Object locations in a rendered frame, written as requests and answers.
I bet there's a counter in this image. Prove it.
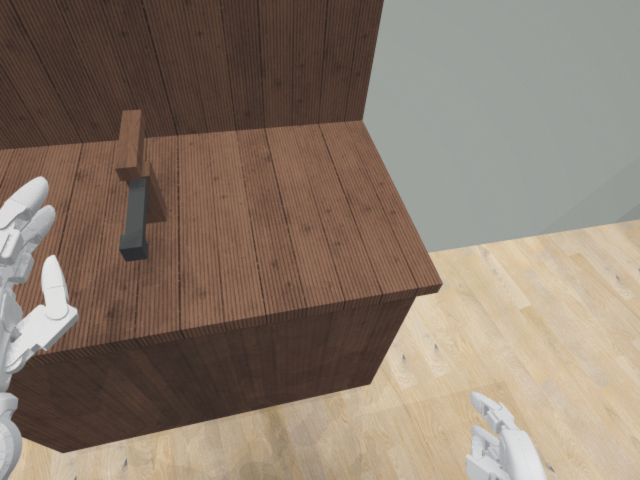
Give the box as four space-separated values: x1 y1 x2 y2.
0 0 443 453

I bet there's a robot left forearm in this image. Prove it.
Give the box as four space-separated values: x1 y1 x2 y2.
0 393 22 480

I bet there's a robot left hand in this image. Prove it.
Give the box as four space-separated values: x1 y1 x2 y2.
0 176 79 393

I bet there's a robot right hand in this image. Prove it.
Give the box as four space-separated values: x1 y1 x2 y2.
466 392 547 480

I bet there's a tap lever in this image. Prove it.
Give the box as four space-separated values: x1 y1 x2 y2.
119 178 148 262

